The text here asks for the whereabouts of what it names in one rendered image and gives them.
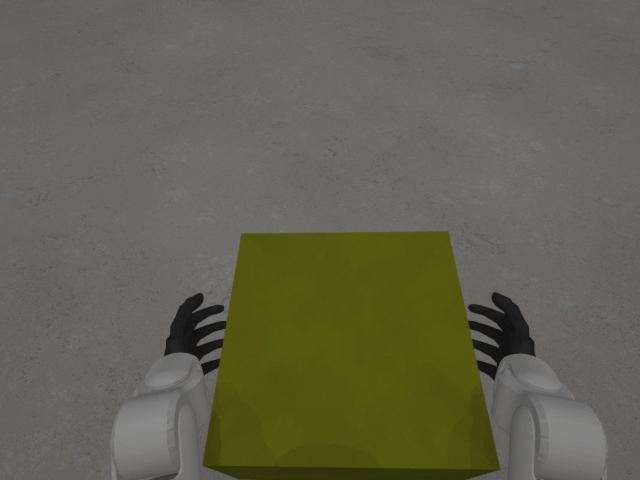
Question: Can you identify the robot right forearm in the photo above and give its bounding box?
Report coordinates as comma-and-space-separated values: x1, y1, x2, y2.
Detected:
491, 354, 608, 480

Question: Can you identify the carton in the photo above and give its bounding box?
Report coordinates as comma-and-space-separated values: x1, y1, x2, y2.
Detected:
202, 231, 500, 480

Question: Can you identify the robot left hand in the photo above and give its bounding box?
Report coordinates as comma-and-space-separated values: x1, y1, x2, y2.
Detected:
164, 293, 227, 376

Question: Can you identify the robot left forearm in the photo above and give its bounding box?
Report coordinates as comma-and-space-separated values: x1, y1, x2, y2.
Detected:
110, 353, 210, 480

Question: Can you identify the robot right hand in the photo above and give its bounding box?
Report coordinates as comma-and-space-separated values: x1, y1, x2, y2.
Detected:
468, 292, 536, 380

